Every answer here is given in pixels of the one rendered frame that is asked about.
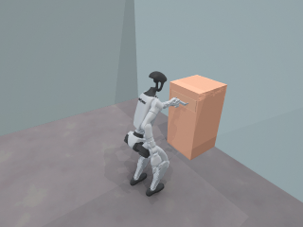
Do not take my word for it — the cabinet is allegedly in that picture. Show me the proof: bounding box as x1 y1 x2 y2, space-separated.
167 75 227 161

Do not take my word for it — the left robot forearm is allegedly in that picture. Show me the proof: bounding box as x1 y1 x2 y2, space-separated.
162 101 171 109

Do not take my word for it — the handle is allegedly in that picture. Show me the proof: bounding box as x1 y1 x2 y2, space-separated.
173 97 188 106

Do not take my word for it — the robot left hand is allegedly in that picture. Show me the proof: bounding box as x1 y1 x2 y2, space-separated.
170 97 180 108

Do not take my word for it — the humanoid robot head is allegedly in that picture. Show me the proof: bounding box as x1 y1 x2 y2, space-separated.
143 71 167 98

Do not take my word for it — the robot right hand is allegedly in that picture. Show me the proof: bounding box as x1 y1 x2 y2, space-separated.
150 154 162 174

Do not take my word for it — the drawer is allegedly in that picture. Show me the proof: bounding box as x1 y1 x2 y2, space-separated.
170 89 197 112

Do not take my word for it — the robot torso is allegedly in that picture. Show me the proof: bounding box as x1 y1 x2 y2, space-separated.
127 93 159 152

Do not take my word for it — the right robot forearm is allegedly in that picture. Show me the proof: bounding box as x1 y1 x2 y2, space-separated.
143 124 158 157

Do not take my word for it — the right robot upper arm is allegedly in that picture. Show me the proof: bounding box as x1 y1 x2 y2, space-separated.
140 98 164 131

